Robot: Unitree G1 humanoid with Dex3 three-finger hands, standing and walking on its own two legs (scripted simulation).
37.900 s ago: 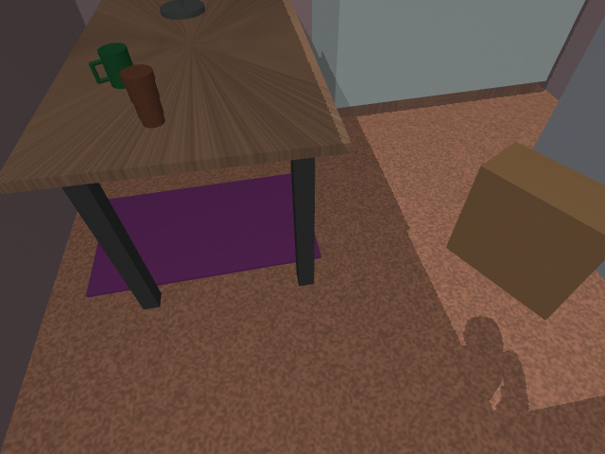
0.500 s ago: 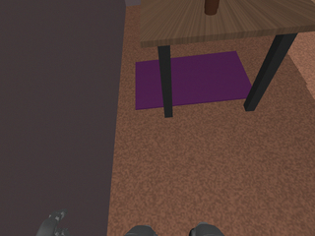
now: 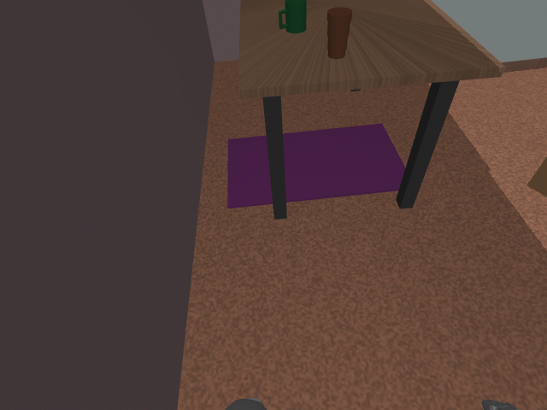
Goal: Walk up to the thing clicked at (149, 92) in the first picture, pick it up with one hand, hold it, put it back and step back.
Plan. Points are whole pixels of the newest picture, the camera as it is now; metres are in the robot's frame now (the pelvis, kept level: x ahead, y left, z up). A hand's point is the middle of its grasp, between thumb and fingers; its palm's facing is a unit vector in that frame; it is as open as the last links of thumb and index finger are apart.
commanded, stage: step back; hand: right
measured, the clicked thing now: (338, 34) +1.18 -0.08 +0.03
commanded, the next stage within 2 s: stand in 0.86 s
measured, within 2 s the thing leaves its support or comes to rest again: neither
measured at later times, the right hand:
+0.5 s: hand out of the picture +0.09 -0.23 -0.14, palm faces -0.08 +0.92 -0.39, open 7.4 cm
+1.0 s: hand out of the picture +0.12 -0.22 -0.15, palm faces -0.12 +0.93 -0.36, open 7.4 cm
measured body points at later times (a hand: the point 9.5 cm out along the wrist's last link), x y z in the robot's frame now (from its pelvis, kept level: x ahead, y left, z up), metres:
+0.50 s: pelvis +0.02 +0.03 +0.00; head +0.04 +0.05 +0.45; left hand +0.07 +0.34 -0.13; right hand +0.09 -0.27 -0.11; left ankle -0.01 +0.16 -0.73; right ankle +0.07 -0.10 -0.70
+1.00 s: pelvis +0.05 +0.03 +0.00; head +0.07 +0.04 +0.45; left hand +0.12 +0.35 -0.13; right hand +0.12 -0.27 -0.13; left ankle +0.01 +0.15 -0.73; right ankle +0.11 -0.10 -0.73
